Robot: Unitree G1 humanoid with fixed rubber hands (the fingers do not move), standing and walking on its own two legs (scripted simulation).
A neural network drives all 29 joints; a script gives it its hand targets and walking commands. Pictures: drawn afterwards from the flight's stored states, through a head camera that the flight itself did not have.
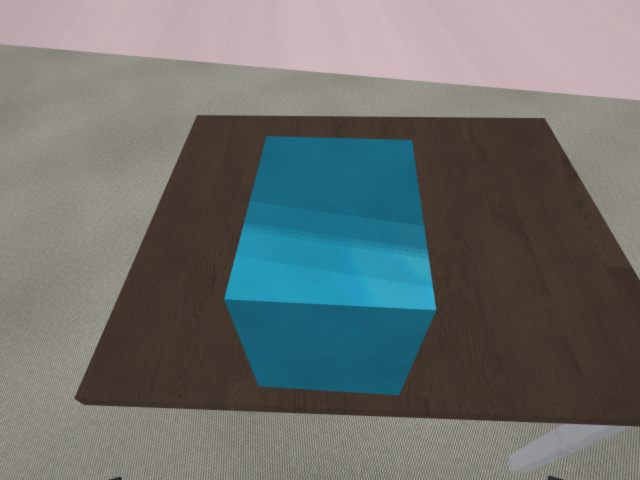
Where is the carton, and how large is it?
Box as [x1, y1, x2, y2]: [224, 136, 435, 394]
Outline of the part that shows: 266,136 224,298 258,385 398,394 435,311 411,140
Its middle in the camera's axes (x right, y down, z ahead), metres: +0.02 +0.05 +0.59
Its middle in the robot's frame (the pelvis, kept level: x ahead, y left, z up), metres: +0.41 +0.00 -0.01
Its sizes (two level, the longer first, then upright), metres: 0.287 0.220 0.266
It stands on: a table, 0.64 m high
